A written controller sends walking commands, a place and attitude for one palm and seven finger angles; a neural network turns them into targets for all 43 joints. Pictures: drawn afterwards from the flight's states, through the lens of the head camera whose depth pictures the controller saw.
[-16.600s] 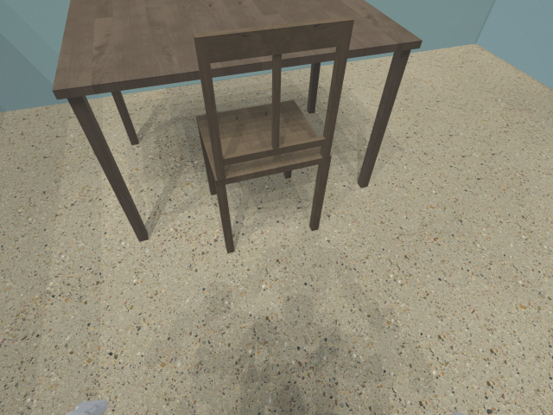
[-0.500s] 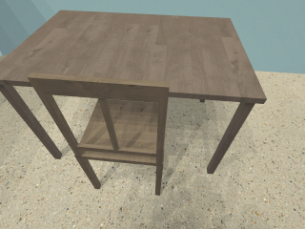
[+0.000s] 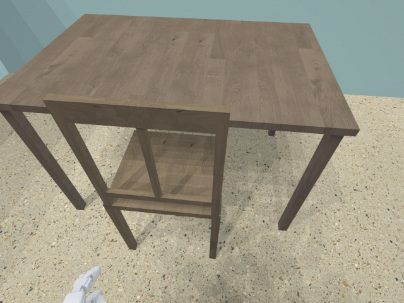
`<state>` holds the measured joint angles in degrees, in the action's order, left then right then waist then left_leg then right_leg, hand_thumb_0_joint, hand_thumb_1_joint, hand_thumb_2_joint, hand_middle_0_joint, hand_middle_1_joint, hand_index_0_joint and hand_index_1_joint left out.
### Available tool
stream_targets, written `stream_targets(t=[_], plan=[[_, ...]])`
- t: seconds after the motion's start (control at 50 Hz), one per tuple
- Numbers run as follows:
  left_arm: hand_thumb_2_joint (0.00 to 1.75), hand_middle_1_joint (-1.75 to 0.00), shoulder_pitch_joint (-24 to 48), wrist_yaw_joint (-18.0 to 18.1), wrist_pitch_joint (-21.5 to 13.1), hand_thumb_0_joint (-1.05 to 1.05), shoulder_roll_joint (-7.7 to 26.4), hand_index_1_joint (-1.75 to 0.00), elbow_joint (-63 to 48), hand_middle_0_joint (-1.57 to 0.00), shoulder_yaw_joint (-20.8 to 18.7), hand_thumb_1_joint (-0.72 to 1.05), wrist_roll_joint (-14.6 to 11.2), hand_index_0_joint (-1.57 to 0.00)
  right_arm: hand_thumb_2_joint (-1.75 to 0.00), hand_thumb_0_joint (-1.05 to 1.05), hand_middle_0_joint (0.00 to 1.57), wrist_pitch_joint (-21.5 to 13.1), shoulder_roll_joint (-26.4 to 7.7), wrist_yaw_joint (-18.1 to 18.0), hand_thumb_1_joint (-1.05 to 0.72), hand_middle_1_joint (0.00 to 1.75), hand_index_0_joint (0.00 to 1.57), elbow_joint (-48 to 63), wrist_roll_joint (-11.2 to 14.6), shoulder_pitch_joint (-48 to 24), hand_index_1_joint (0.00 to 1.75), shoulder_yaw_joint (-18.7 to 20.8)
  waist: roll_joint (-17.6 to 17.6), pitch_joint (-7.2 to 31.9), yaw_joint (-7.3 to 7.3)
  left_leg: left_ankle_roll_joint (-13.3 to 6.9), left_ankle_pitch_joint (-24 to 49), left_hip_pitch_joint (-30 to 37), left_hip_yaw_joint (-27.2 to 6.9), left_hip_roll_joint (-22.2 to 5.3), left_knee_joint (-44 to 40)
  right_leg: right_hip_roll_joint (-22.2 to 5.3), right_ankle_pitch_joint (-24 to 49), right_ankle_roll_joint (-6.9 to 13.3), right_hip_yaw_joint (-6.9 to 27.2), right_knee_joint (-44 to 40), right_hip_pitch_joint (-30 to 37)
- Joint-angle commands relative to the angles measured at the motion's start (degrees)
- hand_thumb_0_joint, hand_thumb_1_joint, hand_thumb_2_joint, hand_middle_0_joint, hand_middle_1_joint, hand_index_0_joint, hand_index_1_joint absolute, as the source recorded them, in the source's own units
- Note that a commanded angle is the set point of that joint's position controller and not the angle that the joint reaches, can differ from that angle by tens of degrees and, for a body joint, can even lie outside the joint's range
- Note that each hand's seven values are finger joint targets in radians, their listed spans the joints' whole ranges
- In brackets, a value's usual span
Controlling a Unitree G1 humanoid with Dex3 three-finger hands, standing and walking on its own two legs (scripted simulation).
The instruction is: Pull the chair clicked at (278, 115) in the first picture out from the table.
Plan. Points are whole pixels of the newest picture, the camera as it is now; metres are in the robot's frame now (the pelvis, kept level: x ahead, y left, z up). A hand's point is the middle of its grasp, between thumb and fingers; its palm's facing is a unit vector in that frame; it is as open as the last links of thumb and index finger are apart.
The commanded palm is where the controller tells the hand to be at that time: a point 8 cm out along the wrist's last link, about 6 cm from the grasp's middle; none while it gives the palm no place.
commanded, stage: raise the hand toward the chair's back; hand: left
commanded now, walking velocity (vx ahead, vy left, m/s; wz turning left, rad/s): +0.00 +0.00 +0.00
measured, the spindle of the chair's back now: (151, 165) +0.49 +0.17 -0.08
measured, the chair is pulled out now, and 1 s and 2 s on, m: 0.00 0.00 0.00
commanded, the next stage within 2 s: aim the fingers beside a spindle in 1.96 s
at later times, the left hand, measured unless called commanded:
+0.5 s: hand (120, 291) +0.16 +0.17 -0.05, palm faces -0.07 -1.00 -0.05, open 11.1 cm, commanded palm +0.14 +0.23 -0.05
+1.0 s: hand (114, 270) +0.20 +0.19 -0.04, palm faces -0.06 -1.00 -0.05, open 15.3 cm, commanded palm +0.17 +0.25 -0.04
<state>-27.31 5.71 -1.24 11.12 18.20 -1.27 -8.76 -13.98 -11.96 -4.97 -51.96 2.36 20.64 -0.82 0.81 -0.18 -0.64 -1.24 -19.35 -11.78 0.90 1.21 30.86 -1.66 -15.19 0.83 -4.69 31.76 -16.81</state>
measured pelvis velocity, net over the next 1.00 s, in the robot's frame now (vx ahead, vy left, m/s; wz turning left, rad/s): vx -0.02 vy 0.01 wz -0.01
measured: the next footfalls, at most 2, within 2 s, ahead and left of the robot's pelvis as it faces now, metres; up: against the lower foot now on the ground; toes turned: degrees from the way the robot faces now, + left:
none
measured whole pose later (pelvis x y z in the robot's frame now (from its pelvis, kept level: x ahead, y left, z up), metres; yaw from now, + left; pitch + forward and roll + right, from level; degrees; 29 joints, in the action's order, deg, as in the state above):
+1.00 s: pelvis -0.02 +0.01 -0.08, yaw +0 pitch +16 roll -2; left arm -23.9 -14.9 -23.9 14.1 -1.3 -8.3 -13.8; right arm -12.2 -14.3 -3.0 -29.3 2.1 13.1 1.4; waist 0.3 8.3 -1.7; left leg -1.9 -33.4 -49.8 -0.4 0.0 66.9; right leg -1.8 -26.0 0.8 -5.9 62.4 -52.6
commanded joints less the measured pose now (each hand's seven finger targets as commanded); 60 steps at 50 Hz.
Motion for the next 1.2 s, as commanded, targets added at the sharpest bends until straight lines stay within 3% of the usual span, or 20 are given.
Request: stream_targets(t=[0.0, 0.04, 0.06, 0.08, 0.12, 0.18, 0.2, 0.24, 0.26, 0.28, 0.32, 0.38, 0.5, 0.58, 0.68, 0.72, 0.76, 0.86, 1.04, 1.18], plan=[[0.82, -0.27, 3.4, -5.6, -14.7, 0.00, -5.6, -0.27, -10.3, -0.18, 1.9, 0.71, -1.6, -0.18, -0.90, 0.00, 0.20, -8.1, -9.6, 1.1, -0.90, 0.30, 0.20, 16.8, -1.8, -8.5, 0.30, 4.2, -12.6, 1.1, -1.37, 1.0, 1.9, -16.1, -3.2, 0.0, 4.6, 0.8, -7.6, 0.1, -1.6, 2.9, -12.4], [0.80, -0.26, -9.2, -12.1, -23.1, 0.00, -7.0, -0.26, -6.7, -0.18, -0.2, 0.67, -3.8, -0.18, -0.90, 0.00, 0.20, -8.3, -9.0, 3.0, -0.90, 0.30, 0.20, 20.9, -2.2, -10.8, 0.30, 5.4, -16.2, 4.6, 2.58, 1.8, 1.5, -23.7, -1.6, 0.2, 10.6, 0.7, -8.3, 0.6, -0.5, 8.8, -14.2], [0.79, -0.26, -12.2, -15.5, -27.6, 0.00, -6.0, -0.26, -7.5, -0.17, -1.8, 0.64, -4.5, -0.17, -0.90, 0.00, 0.20, -7.8, -9.0, 4.3, -0.90, 0.30, 0.20, 22.7, -2.3, -11.7, 0.30, 5.9, -14.7, 6.4, 3.49, 2.3, 2.7, -26.3, -1.0, 0.5, 13.1, 0.7, -5.0, 1.0, 0.0, 11.9, -13.8], [0.78, -0.26, -14.5, -19.0, -31.3, 0.00, -1.3, -0.26, -4.7, -0.17, -6.8, 0.62, -4.4, -0.17, -0.90, 0.00, 0.20, -6.7, -9.4, 5.7, -0.90, 0.30, 0.20, 23.9, -2.1, -12.3, 0.30, 6.5, -10.0, 7.6, 4.71, 3.0, 4.1, -28.0, -0.4, 0.9, 15.5, 0.2, -1.6, 1.7, 1.3, 14.6, -13.3], [0.76, -0.25, -11.5, -24.0, -37.8, 0.00, 2.3, -0.25, -6.8, -0.17, -8.6, 0.57, -3.0, -0.17, -0.90, 0.00, 0.20, -5.0, -9.4, 7.0, -0.90, 0.30, 0.20, 27.3, -1.9, -14.9, 0.30, 7.0, -5.8, 8.8, 4.11, 2.4, 3.7, -33.1, 0.5, 1.1, 20.6, -0.1, 0.5, 2.2, 2.5, 19.8, -17.2], [0.73, -0.24, -7.2, -23.7, -35.8, 0.00, 6.1, -0.24, -15.9, -0.16, -12.2, 0.50, -4.4, -0.16, -0.90, 0.00, 0.20, -1.8, -9.0, 6.6, -0.90, 0.30, 0.20, 31.8, -1.4, -15.9, 0.30, 6.9, 0.4, 14.5, 5.69, 1.4, 1.3, -37.0, 1.2, 1.5, 23.5, 0.0, -2.7, 2.1, 4.9, 23.4, -18.7], [0.72, -0.23, -4.6, -22.9, -35.0, 0.00, 4.8, -0.23, -21.0, -0.16, -10.6, 0.48, -5.0, -0.16, -0.90, 0.00, 0.20, -1.1, -8.5, 6.3, -0.90, 0.30, 0.20, 33.7, -1.1, -16.7, 0.30, 6.6, 0.9, 15.4, 5.10, 1.2, -2.6, -37.6, 1.2, 1.4, 23.9, 0.0, -8.6, 1.8, 5.9, 22.5, -20.3], [0.70, -0.23, 0.6, -19.9, -34.8, 0.00, 5.2, -0.23, -30.3, -0.15, -10.0, 0.43, -5.2, -0.15, -0.90, 0.00, 0.20, -0.5, -7.9, 5.4, -0.90, 0.30, 0.20, 34.8, -1.2, -14.5, 0.30, 6.3, 5.4, 17.2, 3.05, 0.5, -1.5, -36.2, -0.1, 0.6, 25.6, 0.6, -7.3, 1.9, 5.6, 23.9, -22.9], [0.69, -0.22, 2.9, -18.5, -35.4, 0.00, 6.3, -0.22, -35.5, -0.15, -10.6, 0.41, -5.0, -0.15, -0.90, 0.00, 0.20, -0.4, -7.7, 4.9, -0.90, 0.30, 0.20, 34.5, -1.4, -12.9, 0.30, 6.3, 6.3, 20.8, 2.09, 0.3, 1.3, -34.6, -0.7, 0.2, 26.9, 0.9, -3.8, 1.8, 5.4, 24.9, -22.6], [0.68, -0.22, 6.2, -18.2, -35.8, 0.00, 6.7, -0.22, -39.2, -0.15, -9.6, 0.39, -5.0, -0.15, -0.90, 0.00, 0.20, -0.1, -8.0, 4.4, -0.90, 0.30, 0.20, 34.1, -1.7, -11.7, 0.30, 5.9, 4.1, 21.5, 0.01, 0.1, 2.3, -34.6, -1.7, -0.3, 28.5, 1.5, -2.0, 1.5, 5.0, 26.1, -24.1], [0.66, -0.21, 7.4, -19.2, -36.6, 0.00, 3.8, -0.21, -40.4, -0.14, -4.8, 0.34, -4.2, -0.14, -0.90, 0.00, 0.20, -0.4, -7.9, 3.7, -0.90, 0.30, 0.20, 32.8, -1.8, -11.1, 0.30, 5.2, 6.0, 21.4, -2.21, -0.1, 2.9, -33.8, -2.6, -0.8, 30.2, 1.6, -1.9, 1.4, 4.3, 26.5, -27.8], [0.63, -0.20, 9.2, -23.4, -34.6, 0.00, 4.3, -0.20, -36.3, -0.14, -2.5, 0.27, -4.9, -0.14, -0.90, 0.00, 0.20, -1.7, -9.2, 2.9, -0.90, 0.30, 0.20, 31.0, -1.5, -10.9, 0.30, 4.4, 4.6, 19.4, -4.29, -0.4, 1.2, -35.6, -3.8, -1.1, 32.2, 2.0, -3.7, 1.2, 3.7, 26.4, -30.6], [0.57, -0.18, 0.1, -25.6, -22.2, 0.00, 7.9, -0.18, -30.7, -0.12, -10.4, 0.13, -7.1, -0.12, -0.90, 0.00, 0.20, -0.9, -8.4, 2.0, -0.90, 0.30, 0.20, 31.8, 0.2, -12.1, 0.30, 4.2, -0.2, 25.7, 0.39, -0.2, 1.6, -37.2, -3.6, -0.3, 28.2, 1.2, -4.5, 0.3, 3.2, 24.1, -21.0], [0.53, -0.16, -0.8, -21.4, -20.8, 0.00, 8.8, -0.16, -32.5, -0.11, -13.8, 0.04, -7.8, -0.11, -0.90, 0.00, 0.20, -0.1, -6.8, 1.7, -0.90, 0.30, 0.20, 31.8, -0.1, -13.7, 0.30, 4.1, -0.5, 24.6, 2.24, 0.3, 3.9, -36.7, -3.7, -0.5, 26.1, 1.3, -2.7, 0.5, 2.1, 24.2, -19.1], [0.48, -0.15, 2.5, -19.3, -25.5, 0.00, 7.0, -0.15, -29.6, -0.10, -10.5, -0.08, -5.9, -0.10, -0.90, 0.00, 0.20, -0.7, -7.7, 1.7, -0.90, 0.30, 0.20, 31.0, -0.5, -12.3, 0.30, 4.0, -2.8, 17.6, -0.31, 0.2, -2.5, -39.3, -3.5, -0.7, 25.8, 1.1, -11.3, 0.4, 2.3, 22.6, -24.7], [0.46, -0.14, 3.1, -20.0, -27.3, 0.00, 7.2, -0.14, -30.7, -0.10, -9.7, -0.13, -5.7, -0.10, -0.90, 0.00, 0.20, -1.4, -8.3, 1.8, -0.90, 0.30, 0.20, 31.2, -0.6, -11.0, 0.30, 4.0, 0.6, 19.1, -0.30, 0.2, -3.1, -37.7, -3.4, -0.6, 25.1, 0.9, -11.9, 0.7, 2.2, 22.7, -25.2], [0.44, -0.13, 3.1, -20.5, -27.8, 0.00, 7.6, -0.13, -30.4, -0.09, -9.7, -0.17, -5.9, -0.09, -0.90, 0.00, 0.20, -1.8, -8.8, 1.7, -0.90, 0.30, 0.20, 31.2, -0.4, -10.3, 0.30, 4.1, 0.6, 19.5, -0.48, 0.2, -1.9, -36.7, -3.5, -0.7, 25.0, 0.9, -10.3, 0.7, 2.0, 22.6, -25.0], [0.39, -0.11, 3.8, -20.4, -27.7, 0.00, 9.1, -0.11, -32.6, -0.08, -11.3, -0.29, -6.3, -0.08, -0.90, 0.00, 0.20, -1.8, -9.1, 1.6, -0.90, 0.30, 0.20, 31.1, -0.3, -9.5, 0.30, 4.5, 3.4, 21.9, 0.14, 0.7, 4.0, -32.8, -3.8, -0.8, 24.0, 1.1, -4.2, 1.0, 0.9, 23.6, -23.5], [0.30, -0.08, 6.3, -21.4, -25.7, 0.00, 9.4, -0.08, -28.9, -0.06, -11.9, -0.50, -6.3, -0.06, -0.90, 0.00, 0.20, -0.3, -9.4, 1.9, -0.90, 0.30, 0.20, 31.3, -0.3, -8.9, 0.30, 4.2, 3.0, 19.7, -0.79, 1.0, 5.9, -31.7, -3.7, -0.9, 23.4, 1.5, -1.3, 0.9, 0.6, 22.2, -22.6], [0.30, -0.08, 10.2, -23.3, -24.8, 0.00, 11.5, -0.08, -27.8, -0.06, -14.1, -0.50, -7.1, -0.06, -0.90, 0.00, 0.20, -0.5, -9.7, 1.8, -0.90, 0.30, 0.20, 30.9, -0.4, -8.3, 0.30, 3.6, 3.7, 21.0, -0.87, 1.4, 9.5, -29.4, -4.2, -1.0, 23.3, 1.7, 1.5, 1.0, 0.2, 22.5, -21.8]])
